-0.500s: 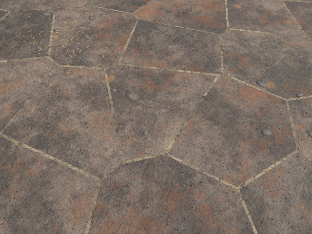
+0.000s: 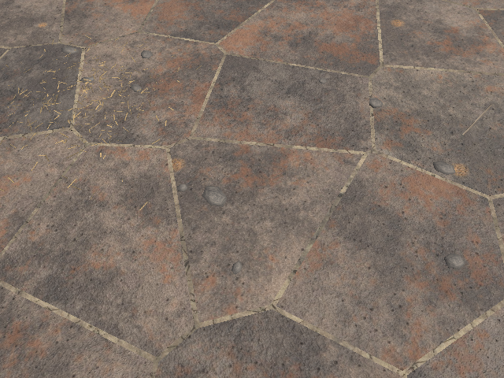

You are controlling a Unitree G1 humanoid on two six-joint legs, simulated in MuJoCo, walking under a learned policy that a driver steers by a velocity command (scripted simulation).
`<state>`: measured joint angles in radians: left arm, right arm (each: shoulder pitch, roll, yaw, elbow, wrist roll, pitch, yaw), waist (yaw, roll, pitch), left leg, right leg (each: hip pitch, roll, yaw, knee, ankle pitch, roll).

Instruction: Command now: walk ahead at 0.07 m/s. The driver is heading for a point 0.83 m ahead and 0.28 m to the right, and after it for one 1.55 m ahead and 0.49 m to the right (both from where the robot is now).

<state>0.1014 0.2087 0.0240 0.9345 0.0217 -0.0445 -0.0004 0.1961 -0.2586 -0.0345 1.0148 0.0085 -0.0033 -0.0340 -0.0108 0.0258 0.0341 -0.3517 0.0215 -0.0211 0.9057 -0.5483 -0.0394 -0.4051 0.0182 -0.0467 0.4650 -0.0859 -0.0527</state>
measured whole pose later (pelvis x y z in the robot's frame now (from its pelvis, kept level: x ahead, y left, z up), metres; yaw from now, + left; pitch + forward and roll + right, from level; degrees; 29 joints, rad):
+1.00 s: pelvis +0.16 -0.01 +0.01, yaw -1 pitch +0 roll +0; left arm 0.34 0.21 0.05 1.10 -0.01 -0.10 -0.02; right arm 0.24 -0.25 -0.07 1.03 0.04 -0.10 -0.01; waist 0.03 0.02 0.00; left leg -0.46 0.05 0.00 1.15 -0.31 0.07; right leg -0.13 0.03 -0.07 0.41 -0.28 -0.06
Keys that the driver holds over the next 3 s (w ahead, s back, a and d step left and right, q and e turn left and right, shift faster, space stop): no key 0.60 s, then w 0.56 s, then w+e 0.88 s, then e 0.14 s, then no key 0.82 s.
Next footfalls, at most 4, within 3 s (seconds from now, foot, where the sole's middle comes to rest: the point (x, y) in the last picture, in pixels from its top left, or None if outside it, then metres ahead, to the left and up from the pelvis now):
0.10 left None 0.06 0.15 -0.77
1.34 left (218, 354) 0.53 0.14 -0.77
1.90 right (330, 275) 0.76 -0.18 -0.77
2.34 left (310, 192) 1.07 -0.15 -0.77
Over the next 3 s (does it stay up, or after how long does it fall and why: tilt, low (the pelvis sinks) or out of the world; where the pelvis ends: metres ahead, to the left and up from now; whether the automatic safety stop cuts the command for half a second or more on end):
stays up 0.93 -0.19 0.00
